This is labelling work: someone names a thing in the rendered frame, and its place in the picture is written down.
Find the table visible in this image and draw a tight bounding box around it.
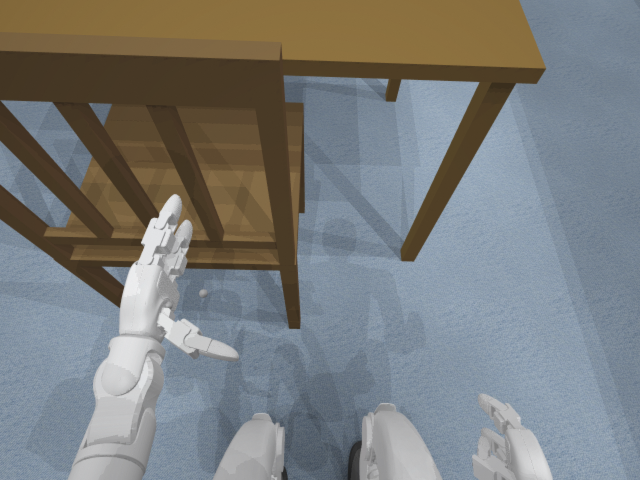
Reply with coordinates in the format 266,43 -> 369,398
0,0 -> 546,262

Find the robot left hand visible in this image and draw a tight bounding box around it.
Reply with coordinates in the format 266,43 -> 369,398
119,194 -> 239,361

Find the left robot forearm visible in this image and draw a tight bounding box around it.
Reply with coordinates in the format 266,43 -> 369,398
67,334 -> 166,480

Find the left robot thigh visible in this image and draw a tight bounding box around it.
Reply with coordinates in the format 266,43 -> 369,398
212,420 -> 285,480

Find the chair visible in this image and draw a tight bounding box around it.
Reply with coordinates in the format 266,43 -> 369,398
0,32 -> 305,329

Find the robot right shin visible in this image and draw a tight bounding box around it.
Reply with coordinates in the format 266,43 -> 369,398
359,403 -> 396,480

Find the robot right hand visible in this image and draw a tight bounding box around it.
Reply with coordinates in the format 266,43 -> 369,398
472,393 -> 553,480

